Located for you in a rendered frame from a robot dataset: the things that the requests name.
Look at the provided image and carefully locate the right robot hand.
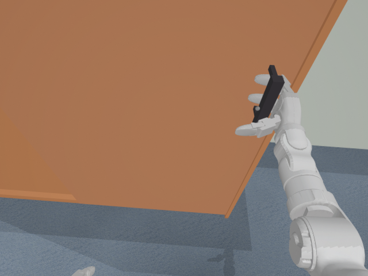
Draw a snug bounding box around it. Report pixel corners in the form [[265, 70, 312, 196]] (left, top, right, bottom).
[[235, 74, 301, 138]]

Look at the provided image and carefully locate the right robot upper arm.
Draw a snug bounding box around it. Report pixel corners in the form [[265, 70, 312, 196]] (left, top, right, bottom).
[[289, 216, 368, 276]]

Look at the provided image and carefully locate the handle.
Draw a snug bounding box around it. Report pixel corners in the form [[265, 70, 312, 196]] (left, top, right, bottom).
[[252, 65, 285, 123]]

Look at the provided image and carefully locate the right robot forearm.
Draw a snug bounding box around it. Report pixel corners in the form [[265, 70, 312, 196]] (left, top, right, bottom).
[[274, 124, 365, 264]]

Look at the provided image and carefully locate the wardrobe door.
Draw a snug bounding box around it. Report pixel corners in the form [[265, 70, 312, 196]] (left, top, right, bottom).
[[0, 0, 334, 215], [0, 108, 71, 194]]

